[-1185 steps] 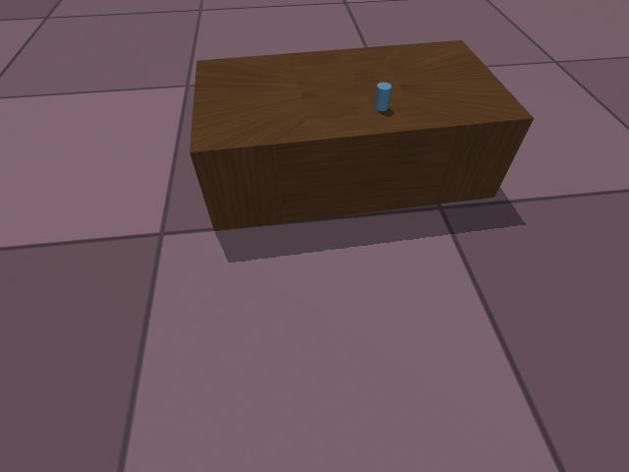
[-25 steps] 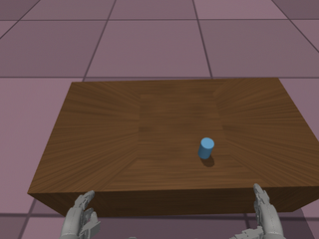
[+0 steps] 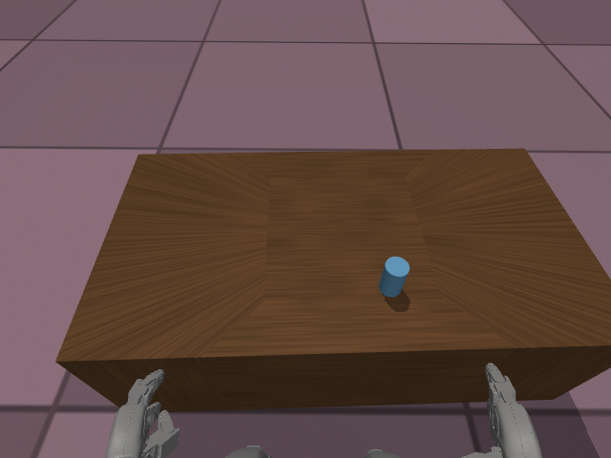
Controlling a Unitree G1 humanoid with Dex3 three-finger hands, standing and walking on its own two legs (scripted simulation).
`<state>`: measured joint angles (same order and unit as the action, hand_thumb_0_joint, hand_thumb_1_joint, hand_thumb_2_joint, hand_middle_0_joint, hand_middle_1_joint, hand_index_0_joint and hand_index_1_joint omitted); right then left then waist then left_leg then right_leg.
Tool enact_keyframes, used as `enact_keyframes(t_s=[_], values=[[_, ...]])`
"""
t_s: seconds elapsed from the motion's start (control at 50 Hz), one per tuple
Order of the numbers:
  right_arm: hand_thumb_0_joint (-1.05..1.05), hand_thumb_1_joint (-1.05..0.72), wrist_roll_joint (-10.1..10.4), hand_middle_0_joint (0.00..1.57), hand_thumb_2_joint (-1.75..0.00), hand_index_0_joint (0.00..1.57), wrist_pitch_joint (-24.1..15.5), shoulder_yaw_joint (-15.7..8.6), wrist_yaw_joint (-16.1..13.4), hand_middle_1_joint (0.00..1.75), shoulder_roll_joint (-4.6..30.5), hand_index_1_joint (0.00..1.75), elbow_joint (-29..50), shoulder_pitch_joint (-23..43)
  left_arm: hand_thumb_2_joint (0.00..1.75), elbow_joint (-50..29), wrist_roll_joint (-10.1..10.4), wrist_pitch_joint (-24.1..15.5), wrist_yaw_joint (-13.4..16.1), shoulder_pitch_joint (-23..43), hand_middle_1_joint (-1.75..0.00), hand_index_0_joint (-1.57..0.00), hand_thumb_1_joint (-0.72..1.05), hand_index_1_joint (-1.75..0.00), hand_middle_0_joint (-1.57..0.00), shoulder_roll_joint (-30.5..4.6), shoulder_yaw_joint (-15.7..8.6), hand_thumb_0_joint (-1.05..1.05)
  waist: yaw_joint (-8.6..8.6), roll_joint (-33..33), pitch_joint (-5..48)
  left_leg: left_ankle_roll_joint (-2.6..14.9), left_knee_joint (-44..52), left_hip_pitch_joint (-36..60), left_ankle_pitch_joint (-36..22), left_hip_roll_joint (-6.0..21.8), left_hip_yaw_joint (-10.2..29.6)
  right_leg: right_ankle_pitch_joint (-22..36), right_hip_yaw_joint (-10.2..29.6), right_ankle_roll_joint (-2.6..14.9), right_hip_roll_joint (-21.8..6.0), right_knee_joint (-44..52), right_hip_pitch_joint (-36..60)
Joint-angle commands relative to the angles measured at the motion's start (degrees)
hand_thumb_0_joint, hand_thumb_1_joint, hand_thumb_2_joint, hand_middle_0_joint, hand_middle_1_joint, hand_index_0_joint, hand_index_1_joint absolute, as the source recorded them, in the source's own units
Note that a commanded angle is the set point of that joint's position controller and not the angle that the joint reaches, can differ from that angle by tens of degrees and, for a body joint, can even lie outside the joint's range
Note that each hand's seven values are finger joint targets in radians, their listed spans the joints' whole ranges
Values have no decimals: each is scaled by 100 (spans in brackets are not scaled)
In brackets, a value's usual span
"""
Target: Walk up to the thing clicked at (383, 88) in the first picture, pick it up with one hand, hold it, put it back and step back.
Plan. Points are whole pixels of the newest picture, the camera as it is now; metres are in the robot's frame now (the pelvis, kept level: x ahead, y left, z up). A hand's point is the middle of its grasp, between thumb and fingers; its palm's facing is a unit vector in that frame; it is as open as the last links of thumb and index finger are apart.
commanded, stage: home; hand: right
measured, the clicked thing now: (393, 277) +0.54 -0.18 -0.26
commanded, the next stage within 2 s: stand in 1.44 s
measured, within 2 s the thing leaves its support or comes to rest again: neither
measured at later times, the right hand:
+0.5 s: hand (474, 424) +0.18 -0.20 -0.05, palm faces +0.12 +0.95 -0.28, open 17.6 cm
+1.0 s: hand (468, 423) +0.19 -0.19 -0.05, palm faces +0.10 +0.95 -0.28, open 17.5 cm
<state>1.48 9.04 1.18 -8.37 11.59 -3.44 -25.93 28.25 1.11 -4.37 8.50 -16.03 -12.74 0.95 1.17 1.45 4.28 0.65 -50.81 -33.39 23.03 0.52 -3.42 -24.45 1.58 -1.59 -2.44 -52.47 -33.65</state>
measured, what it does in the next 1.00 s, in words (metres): stands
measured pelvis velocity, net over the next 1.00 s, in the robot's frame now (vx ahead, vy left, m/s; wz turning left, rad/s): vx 0.01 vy -0.01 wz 0.01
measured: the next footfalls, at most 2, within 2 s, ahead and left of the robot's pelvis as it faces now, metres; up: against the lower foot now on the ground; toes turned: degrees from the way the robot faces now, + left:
none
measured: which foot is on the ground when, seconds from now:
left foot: down 0.00-1.00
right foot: down 0.00-1.00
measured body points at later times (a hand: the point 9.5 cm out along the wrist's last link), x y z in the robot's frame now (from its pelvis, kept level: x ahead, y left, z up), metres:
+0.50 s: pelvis +0.01 -0.02 +0.00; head +0.03 -0.02 +0.45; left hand +0.18 +0.22 -0.07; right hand +0.18 -0.25 -0.03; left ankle +0.03 +0.11 -0.69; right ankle +0.02 -0.14 -0.69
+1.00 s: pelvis +0.01 -0.01 +0.00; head +0.04 -0.01 +0.45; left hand +0.17 +0.23 -0.07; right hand +0.18 -0.24 -0.03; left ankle +0.03 +0.11 -0.69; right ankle +0.02 -0.14 -0.69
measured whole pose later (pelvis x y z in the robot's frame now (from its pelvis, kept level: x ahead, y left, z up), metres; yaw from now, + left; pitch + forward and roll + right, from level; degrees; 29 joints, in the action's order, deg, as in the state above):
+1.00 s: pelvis +0.01 -0.01 +0.00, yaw +0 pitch +6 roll +1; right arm 1.0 12.7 0.8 -8.2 11.8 -1.8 -25.5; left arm 29.9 0.3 -7.2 8.7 -15.7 -12.2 1.3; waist 0.9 1.7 4.5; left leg -0.2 -50.3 -32.7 23.8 0.5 -2.8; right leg -26.0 1.0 -0.9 -2.4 -52.8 -33.2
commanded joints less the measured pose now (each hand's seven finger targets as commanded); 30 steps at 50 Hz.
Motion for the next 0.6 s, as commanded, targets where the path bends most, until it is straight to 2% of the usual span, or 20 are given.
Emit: enact_keyframes(t_s=[0.0,0.04,0.06,0.12,0.14,0.16,0.24,0.28,0.3,0.36,0.42,0.46,0.48,0.5,0.54,0.56,0.58], values=[[0,56,-58,5,-5,5,-267,-387,-53,5,654,5,1189,361,90,-942,-12,-406,86,512,-30,-20,90,-30,-20,-621,-245,0,27,-82,384,-66,1195,297,59,-9,235,43,-248,238,237,813,146],[0,59,-70,5,-3,5,-253,-381,-58,4,631,4,1138,268,90,-903,-27,-439,94,469,-30,-20,90,-30,-20,-634,-260,0,17,-84,534,-50,1106,372,-78,-59,141,129,-219,242,222,844,212],[0,60,-66,5,-2,5,-234,-330,-54,4,565,4,1133,309,90,-902,-24,-461,91,494,-30,-20,90,-30,-20,-635,-244,0,32,-63,400,-51,1092,303,-88,-69,95,105,-198,239,209,889,216],[0,59,-75,5,-3,5,-228,-342,-60,5,591,5,1193,326,90,-866,-28,-502,99,510,-30,-20,90,-30,-20,-619,-240,0,-2,27,411,-32,1032,311,-68,-108,49,96,-186,223,198,942,215],[0,59,-87,5,-3,5,-197,-316,-57,5,527,5,1076,246,90,-844,-37,-521,99,478,-30,-20,90,-30,-20,-656,-268,0,39,-48,458,-33,992,290,-109,-124,15,116,-142,226,175,954,247],[0,60,-86,5,-2,5,-190,-342,-58,4,555,4,1157,224,90,-872,-37,-538,94,528,-30,-20,90,-30,-20,-657,-261,0,-19,51,504,-19,945,343,-175,-136,-5,199,-115,200,159,986,263],[0,59,-106,5,-3,5,-136,-351,-61,5,568,5,1126,144,90,-814,-48,-553,87,472,-30,-20,90,-30,-20,-657,-274,0,-4,70,663,-17,823,436,-617,-146,-50,706,-69,180,142,942,359],[0,59,-92,5,-3,5,-135,-360,-46,4,585,4,1205,234,90,-839,-45,-547,80,516,-30,-20,90,-30,-20,-643,-254,0,-35,108,604,-12,820,447,-545,-151,-34,622,-53,167,127,974,323],[0,58,-104,5,-3,5,-116,-296,-47,5,471,5,1101,153,90,-835,-51,-552,85,485,-30,-20,90,-30,-20,-666,-282,0,30,-82,710,-25,811,481,-670,-164,-41,754,-68,183,130,930,398],[0,58,-108,5,-3,5,-64,-395,-54,5,564,5,1117,89,90,-786,-62,-562,98,464,-30,-20,90,-30,-20,-621,-262,0,-10,-71,777,-41,812,616,-958,-143,-42,1049,-117,196,162,835,398],[0,57,-114,5,-4,5,-27,-340,-46,5,541,5,1150,225,90,-713,-68,-561,95,400,-30,-20,90,-30,-20,-640,-272,0,39,55,753,-31,745,560,-1107,-144,-53,1270,-79,166,141,853,467],[0,60,-105,5,-2,5,-7,-356,-42,4,556,4,1265,305,90,-807,-59,-557,95,483,-30,-20,90,-30,-20,-630,-259,0,22,96,674,-32,820,543,-935,-147,-33,1034,-120,173,146,880,449],[0,57,-113,5,-4,5,19,-375,-45,5,529,5,1014,151,90,-681,-68,-551,97,384,-30,-20,90,-30,-20,-658,-296,0,35,-91,619,-33,794,519,-902,-163,-74,1046,-57,173,127,910,408],[0,58,-119,5,-3,5,21,-384,-45,5,579,5,1175,204,90,-742,-62,-555,91,449,-30,-20,90,-30,-20,-641,-279,0,-32,79,673,-27,785,568,-962,-153,-58,1101,-86,151,138,919,430],[0,58,-104,5,-3,5,26,-357,-36,5,566,5,1284,334,90,-799,-58,-566,93,479,-30,-20,90,-30,-20,-646,-270,0,10,80,604,-28,832,518,-823,-167,-70,933,-85,158,131,954,408],[0,61,-103,4,-1,4,50,-339,-36,4,554,4,1164,258,90,-767,-59,-568,85,461,-30,-20,90,-30,-20,-629,-261,0,-3,56,448,-35,876,491,-701,-155,-78,784,-77,165,136,991,305],[0,59,-110,5,-3,5,67,-348,-38,4,510,4,1055,115,90,-717,-66,-571,86,406,-30,-20,90,-30,-20,-656,-298,0,15,-20,552,-37,867,519,-718,-165,-65,783,-92,177,140,961,326]])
